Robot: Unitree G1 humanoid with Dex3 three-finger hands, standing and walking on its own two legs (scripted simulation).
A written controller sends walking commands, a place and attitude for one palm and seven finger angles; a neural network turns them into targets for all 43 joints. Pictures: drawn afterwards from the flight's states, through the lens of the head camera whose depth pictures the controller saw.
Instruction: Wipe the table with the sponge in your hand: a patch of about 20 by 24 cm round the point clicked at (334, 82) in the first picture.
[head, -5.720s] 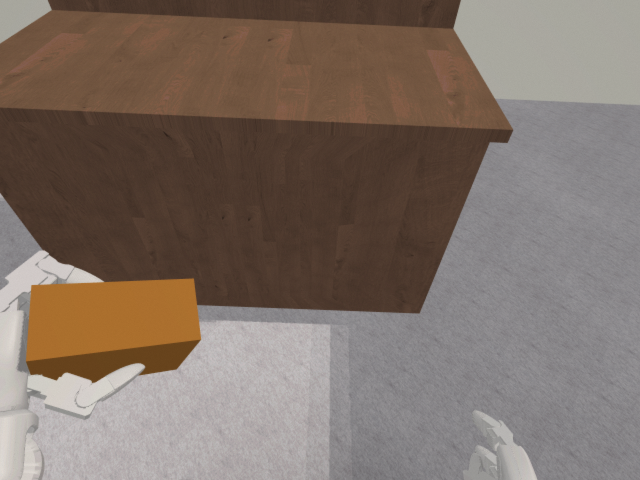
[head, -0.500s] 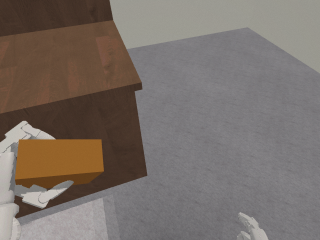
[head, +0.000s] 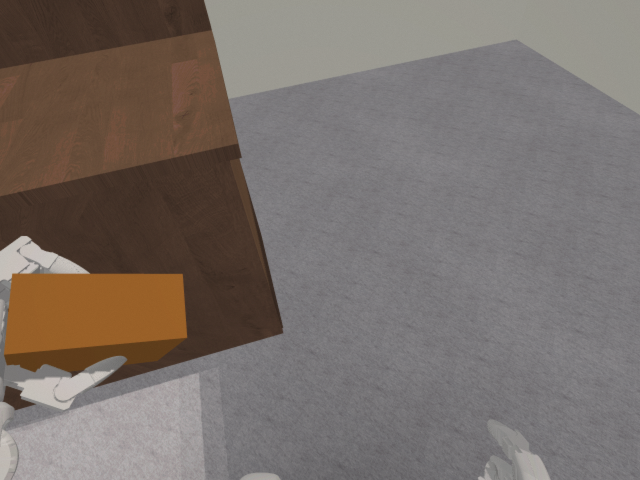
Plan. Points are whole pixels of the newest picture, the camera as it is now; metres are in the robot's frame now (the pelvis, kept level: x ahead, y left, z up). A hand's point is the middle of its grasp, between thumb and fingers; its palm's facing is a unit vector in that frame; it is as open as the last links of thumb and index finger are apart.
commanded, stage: come to a stop and stand still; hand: left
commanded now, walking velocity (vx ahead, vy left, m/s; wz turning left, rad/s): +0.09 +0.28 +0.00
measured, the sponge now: (124, 323) +0.23 +0.19 +0.16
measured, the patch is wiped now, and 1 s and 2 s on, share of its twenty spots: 0.00 0.00 0.00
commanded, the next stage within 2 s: look again from close up in 1.98 s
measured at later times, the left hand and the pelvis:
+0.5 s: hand (162, 413) +0.14 +0.11 +0.19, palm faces +0.38 -0.71 -0.59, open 10.3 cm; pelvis -0.06 -0.12 -0.01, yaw +2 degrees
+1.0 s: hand (110, 444) +0.12 +0.14 +0.21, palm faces +0.40 -0.78 -0.47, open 10.3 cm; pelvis -0.09 -0.11 +0.03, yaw +1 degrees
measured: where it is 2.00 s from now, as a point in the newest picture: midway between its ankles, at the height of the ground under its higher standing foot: outside the picture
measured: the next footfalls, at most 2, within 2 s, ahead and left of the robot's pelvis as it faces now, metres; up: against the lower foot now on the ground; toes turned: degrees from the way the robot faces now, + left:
left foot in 0.28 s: +0.00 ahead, +0.08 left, +0.00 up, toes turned +8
right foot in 0.42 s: +0.01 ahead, -0.19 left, +0.00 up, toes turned +0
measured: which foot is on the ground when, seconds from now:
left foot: up 0.00-0.26, down 0.28-0.42, up 0.44-1.00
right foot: down 0.00-0.26, up 0.28-0.40, down 0.42-1.00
